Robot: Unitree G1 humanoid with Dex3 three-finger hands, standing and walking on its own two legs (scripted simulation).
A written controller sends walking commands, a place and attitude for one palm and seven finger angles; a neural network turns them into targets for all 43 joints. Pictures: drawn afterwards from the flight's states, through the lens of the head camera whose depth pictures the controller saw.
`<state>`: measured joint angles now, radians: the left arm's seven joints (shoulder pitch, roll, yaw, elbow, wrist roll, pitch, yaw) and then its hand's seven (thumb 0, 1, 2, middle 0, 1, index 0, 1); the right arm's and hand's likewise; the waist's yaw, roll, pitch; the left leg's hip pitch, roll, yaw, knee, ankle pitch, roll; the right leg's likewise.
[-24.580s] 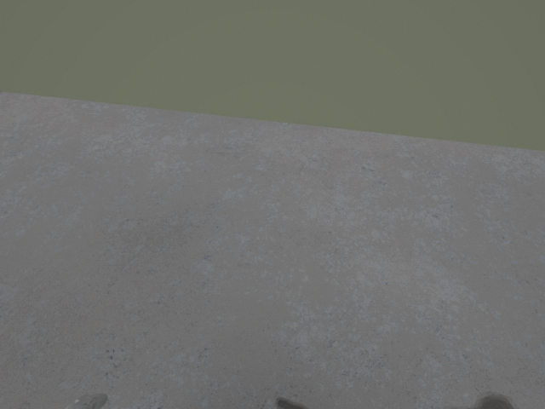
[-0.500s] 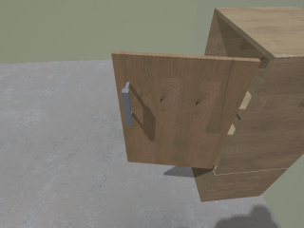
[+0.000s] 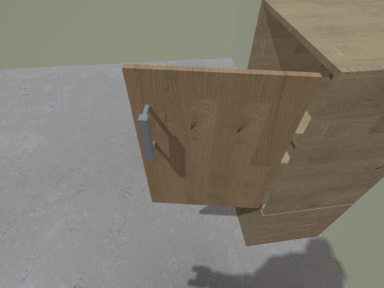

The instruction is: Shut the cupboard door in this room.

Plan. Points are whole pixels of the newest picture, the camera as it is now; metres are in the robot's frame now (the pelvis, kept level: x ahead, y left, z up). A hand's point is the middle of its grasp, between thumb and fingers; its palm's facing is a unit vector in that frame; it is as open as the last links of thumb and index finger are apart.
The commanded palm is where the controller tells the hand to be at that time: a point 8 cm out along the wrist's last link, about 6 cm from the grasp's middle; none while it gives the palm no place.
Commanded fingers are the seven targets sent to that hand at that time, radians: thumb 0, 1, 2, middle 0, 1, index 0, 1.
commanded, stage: come to a stop and stand still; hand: left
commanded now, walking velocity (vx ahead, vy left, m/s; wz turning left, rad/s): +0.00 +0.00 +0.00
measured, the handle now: (148, 133) +0.47 +0.13 +0.05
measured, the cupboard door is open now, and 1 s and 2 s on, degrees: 79 79 79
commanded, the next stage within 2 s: look again from close up in 0.30 s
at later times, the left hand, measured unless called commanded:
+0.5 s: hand out of the picture +0.09 +0.23 -0.15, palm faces -0.01 -0.95 -0.30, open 7.4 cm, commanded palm none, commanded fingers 0.00 0.90 0.90 -0.20 -0.30 -0.20 -0.30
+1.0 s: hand out of the picture +0.07 +0.24 -0.16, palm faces +0.01 -0.96 -0.29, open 7.4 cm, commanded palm none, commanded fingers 0.00 0.90 0.90 -0.20 -0.30 -0.20 -0.30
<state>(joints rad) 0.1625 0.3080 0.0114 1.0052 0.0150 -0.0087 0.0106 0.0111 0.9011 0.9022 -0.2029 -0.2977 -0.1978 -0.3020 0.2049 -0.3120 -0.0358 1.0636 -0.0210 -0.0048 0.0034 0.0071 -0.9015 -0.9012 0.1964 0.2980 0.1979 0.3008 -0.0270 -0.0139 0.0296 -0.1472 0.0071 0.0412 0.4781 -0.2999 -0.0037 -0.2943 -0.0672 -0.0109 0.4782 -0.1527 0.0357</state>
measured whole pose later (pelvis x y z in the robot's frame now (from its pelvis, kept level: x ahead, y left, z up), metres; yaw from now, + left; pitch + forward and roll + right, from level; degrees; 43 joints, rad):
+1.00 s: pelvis +0.02 +0.01 +0.01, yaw +1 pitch -2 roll +0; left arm 0.16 0.32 0.00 1.10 0.01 -0.01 0.01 0.01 0.90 0.90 -0.20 -0.30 -0.20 -0.30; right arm 0.13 -0.29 -0.01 1.14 -0.02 -0.01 0.00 0.01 -0.90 -0.90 0.20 0.30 0.20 0.30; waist 0.00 -0.03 0.03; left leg -0.06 0.00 0.02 0.36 -0.26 0.00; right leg -0.19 -0.08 -0.04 0.35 -0.12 0.05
